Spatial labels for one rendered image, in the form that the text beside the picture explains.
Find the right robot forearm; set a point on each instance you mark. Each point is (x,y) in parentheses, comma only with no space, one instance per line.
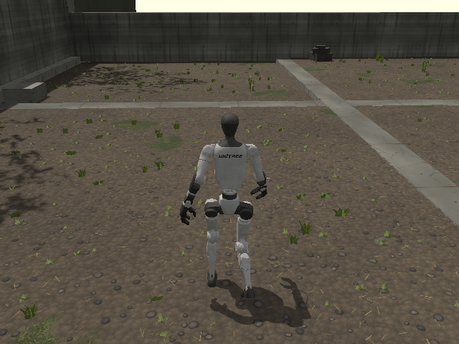
(262,184)

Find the left robot hand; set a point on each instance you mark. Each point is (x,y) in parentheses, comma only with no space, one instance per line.
(183,213)

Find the left robot forearm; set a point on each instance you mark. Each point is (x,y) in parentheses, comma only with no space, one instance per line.
(191,193)

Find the robot left foot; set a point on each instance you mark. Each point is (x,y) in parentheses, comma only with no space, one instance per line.
(211,280)

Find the robot right thigh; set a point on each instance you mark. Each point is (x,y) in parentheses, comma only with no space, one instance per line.
(243,225)

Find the right robot upper arm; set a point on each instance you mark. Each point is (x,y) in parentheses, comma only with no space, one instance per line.
(255,161)

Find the right robot hand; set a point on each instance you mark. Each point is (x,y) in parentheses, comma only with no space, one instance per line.
(260,195)

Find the left robot upper arm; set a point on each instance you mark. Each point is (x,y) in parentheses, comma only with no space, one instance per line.
(206,152)

